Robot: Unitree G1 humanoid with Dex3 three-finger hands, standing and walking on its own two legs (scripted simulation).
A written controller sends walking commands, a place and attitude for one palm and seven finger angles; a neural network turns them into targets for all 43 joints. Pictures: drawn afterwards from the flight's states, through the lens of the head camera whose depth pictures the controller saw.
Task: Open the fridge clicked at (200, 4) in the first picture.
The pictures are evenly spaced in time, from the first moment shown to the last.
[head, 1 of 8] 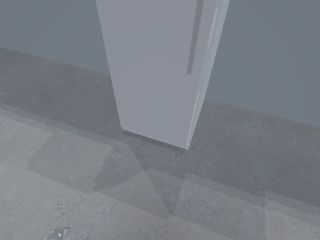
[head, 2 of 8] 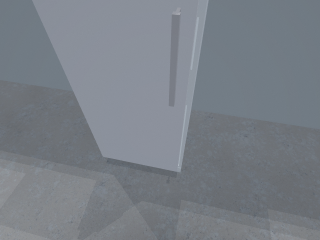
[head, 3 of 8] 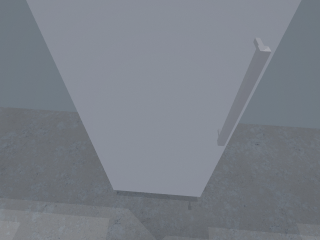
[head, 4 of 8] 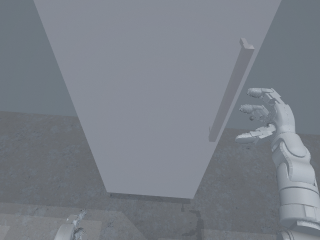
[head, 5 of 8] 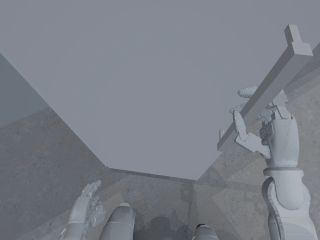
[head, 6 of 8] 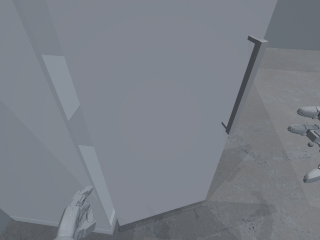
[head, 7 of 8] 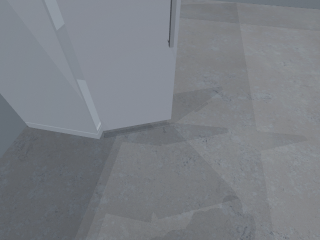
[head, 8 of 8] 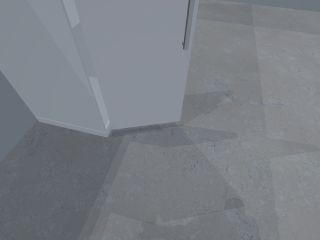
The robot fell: no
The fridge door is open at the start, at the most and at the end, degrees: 0 68 66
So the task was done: yes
